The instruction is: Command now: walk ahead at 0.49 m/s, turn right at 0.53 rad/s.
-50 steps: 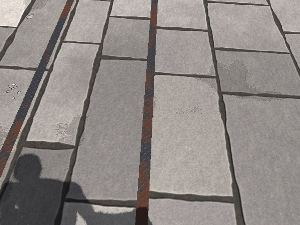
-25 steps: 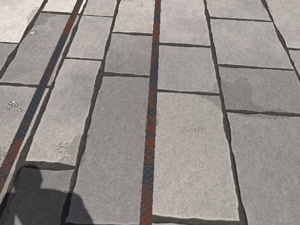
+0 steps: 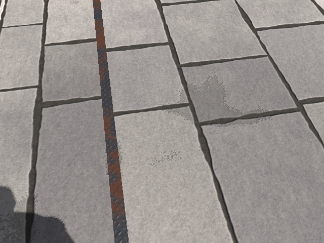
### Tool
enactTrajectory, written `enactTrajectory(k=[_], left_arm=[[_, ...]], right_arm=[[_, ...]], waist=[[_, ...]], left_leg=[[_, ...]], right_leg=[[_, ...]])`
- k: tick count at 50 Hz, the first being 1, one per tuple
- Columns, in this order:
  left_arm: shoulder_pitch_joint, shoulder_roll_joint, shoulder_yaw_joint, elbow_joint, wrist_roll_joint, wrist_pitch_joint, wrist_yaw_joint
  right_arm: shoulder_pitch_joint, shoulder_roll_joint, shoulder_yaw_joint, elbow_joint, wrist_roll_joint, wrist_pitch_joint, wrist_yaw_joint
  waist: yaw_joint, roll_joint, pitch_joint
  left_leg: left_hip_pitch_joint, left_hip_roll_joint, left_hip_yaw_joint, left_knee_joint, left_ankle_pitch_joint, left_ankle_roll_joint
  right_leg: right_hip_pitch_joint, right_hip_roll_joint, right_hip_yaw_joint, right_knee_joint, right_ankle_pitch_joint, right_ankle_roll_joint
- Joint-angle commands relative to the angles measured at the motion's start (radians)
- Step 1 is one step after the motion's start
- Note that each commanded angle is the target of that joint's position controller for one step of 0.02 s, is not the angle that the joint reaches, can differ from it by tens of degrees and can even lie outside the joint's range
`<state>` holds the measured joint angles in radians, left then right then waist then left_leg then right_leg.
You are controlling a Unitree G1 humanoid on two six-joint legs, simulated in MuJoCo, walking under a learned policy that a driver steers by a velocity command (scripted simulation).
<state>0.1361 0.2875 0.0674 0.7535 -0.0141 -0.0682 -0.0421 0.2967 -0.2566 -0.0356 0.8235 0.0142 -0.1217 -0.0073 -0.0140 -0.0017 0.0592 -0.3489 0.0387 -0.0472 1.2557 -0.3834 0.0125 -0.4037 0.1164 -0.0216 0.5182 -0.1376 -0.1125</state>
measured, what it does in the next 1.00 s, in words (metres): walks ahead: left foot, then right foot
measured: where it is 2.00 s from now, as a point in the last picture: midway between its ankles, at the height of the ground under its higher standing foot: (167, 142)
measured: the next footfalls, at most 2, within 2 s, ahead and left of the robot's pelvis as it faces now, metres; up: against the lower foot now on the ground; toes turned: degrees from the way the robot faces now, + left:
left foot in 0.38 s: +0.41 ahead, +0.14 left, +0.00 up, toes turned -6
right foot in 0.90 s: +0.66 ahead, -0.15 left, +0.00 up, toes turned -6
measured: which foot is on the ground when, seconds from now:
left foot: up 0.00-0.36, down 0.38-0.92, up 0.94-1.00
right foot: down 0.00-0.40, up 0.42-0.88, down 0.90-1.00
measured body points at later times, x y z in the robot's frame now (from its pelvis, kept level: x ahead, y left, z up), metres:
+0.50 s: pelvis +0.30 +0.05 +0.01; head +0.32 +0.06 +0.46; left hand +0.38 +0.32 -0.12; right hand +0.43 -0.22 -0.08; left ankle +0.37 +0.14 -0.73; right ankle +0.15 -0.06 -0.63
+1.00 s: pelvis +0.55 -0.04 +0.00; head +0.58 -0.05 +0.45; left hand +0.76 +0.20 -0.07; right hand +0.56 -0.32 -0.13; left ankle +0.44 +0.13 -0.64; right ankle +0.62 -0.14 -0.73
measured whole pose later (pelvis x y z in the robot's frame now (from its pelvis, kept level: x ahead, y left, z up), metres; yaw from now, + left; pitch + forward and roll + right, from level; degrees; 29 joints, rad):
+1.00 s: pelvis +0.55 -0.04 +0.00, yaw -3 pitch +2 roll +1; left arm 0.12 0.26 0.04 0.68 0.00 -0.10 -0.03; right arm 0.38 -0.30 -0.05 0.82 0.03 -0.06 0.00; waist -0.04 0.03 0.02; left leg -0.34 0.01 -0.07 1.11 -0.44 0.02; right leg -0.42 -0.01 -0.05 0.55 -0.18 -0.04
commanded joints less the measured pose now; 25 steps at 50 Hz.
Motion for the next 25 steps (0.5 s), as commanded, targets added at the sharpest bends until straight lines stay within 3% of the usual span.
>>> enactTrajectory(k=[1,4,9,12,14,17,18,19,20,21,22,23,24,25], left_arm=[[0.011,0.1,0.024,-0.08,0.014,-0.017,0.008],[0.038,0.111,0.026,-0.071,0.006,-0.027,0.018],[0.143,0.122,0.023,-0.032,-0.003,-0.021,0.036],[0.202,0.14,0.022,-0.01,-0.006,-0.017,0.036],[0.235,0.142,0.021,0.002,-0.006,-0.008,0.037],[0.245,0.155,0.024,0.01,0.0,0.008,0.043],[0.222,0.156,0.023,0.006,-0.001,0.012,0.044],[0.208,0.132,0.013,-0.002,0.004,0.012,0.043],[0.217,0.085,-0.008,-0.029,0.025,0.005,0.042],[0.346,0.023,-0.026,-0.026,-0.002,-0.013,0.038],[0.284,0.115,-0.011,-0.021,-0.015,-0.021,0.036],[0.177,0.148,0.0,-0.048,-0.023,-0.025,0.033],[0.118,0.132,-0.005,-0.064,-0.011,-0.025,0.033],[0.096,0.117,-0.002,-0.071,0.003,-0.025,0.031]], right_arm=[[0.015,-0.146,-0.045,-0.099,-0.016,-0.013,-0.011],[0.001,-0.111,-0.04,-0.124,-0.032,0.019,-0.016],[-0.191,-0.065,-0.019,-0.178,-0.029,0.01,-0.009],[-0.282,-0.08,-0.017,-0.206,-0.011,0.0,0.01],[-0.328,-0.097,-0.02,-0.232,-0.009,-0.007,0.023],[-0.291,-0.121,-0.028,-0.24,-0.008,-0.017,0.035],[-0.214,-0.136,-0.037,-0.222,-0.01,-0.02,0.032],[-0.08,-0.177,-0.056,-0.19,-0.016,-0.023,0.026],[0.1,-0.248,-0.073,-0.172,-0.029,-0.021,0.019],[0.178,-0.285,-0.09,-0.128,-0.022,-0.008,0.027],[0.181,-0.186,-0.065,-0.132,-0.002,-0.001,0.029],[0.111,-0.15,-0.052,-0.142,-0.002,0.007,0.023],[0.049,-0.142,-0.044,-0.153,-0.012,0.014,0.023],[0.011,-0.129,-0.039,-0.155,-0.017,0.017,0.026]], waist=[[-0.021,0.004,-0.098],[-0.03,-0.032,-0.076],[0.063,-0.053,-0.058],[0.109,-0.063,-0.041],[0.122,-0.064,-0.03],[0.085,-0.095,-0.044],[0.035,-0.1,-0.077],[-0.03,-0.079,-0.178],[-0.091,0.034,-0.344],[-0.052,0.338,-0.446],[-0.088,0.223,-0.376],[-0.09,0.133,-0.228],[-0.066,0.047,-0.146],[-0.04,0.025,-0.089]], left_leg=[[-0.257,0.091,-0.06,-0.042,0.082,-0.008],[-0.232,0.1,-0.019,-0.171,0.161,-0.056],[-0.197,0.058,0.014,-0.56,0.509,-0.061],[-0.206,0.034,0.014,-0.668,0.535,-0.048],[-0.255,0.023,0.009,-0.715,0.458,-0.025],[-0.208,-0.005,0.024,-0.764,0.307,0.02],[-0.095,-0.029,0.049,-0.807,0.306,0.046],[0.122,-0.003,0.028,-0.801,0.362,0.09],[0.437,0.182,-0.168,-0.753,0.42,0.178],[0.734,0.362,-0.596,-0.855,0.199,0.322],[0.716,0.351,-0.663,-0.923,0.006,0.286],[0.592,0.319,-0.527,-0.945,0.014,0.244],[0.458,0.278,-0.424,-0.969,0.119,0.229],[0.36,0.24,-0.357,-1.0,0.21,0.227]], right_leg=[[0.223,-0.271,0.412,-0.307,0.067,-0.195],[0.094,-0.24,0.302,-0.335,0.178,-0.201],[0.101,-0.181,0.201,-0.311,0.142,-0.121],[0.188,-0.231,0.253,-0.282,0.07,-0.122],[0.287,-0.274,0.3,-0.228,0.102,-0.122],[0.388,-0.316,0.348,-0.153,0.243,-0.097],[0.386,-0.293,0.327,-0.084,0.387,-0.079],[0.337,-0.235,0.276,0.076,0.484,-0.05],[0.149,-0.159,0.211,0.372,0.277,-0.008],[-0.217,-0.011,0.129,0.682,-0.354,0.061],[-0.351,-0.063,0.198,0.779,-0.424,0.059],[-0.406,-0.111,0.168,0.796,-0.333,0.06],[-0.385,-0.155,0.128,0.757,-0.254,0.066],[-0.363,-0.183,0.116,0.692,-0.204,0.074]])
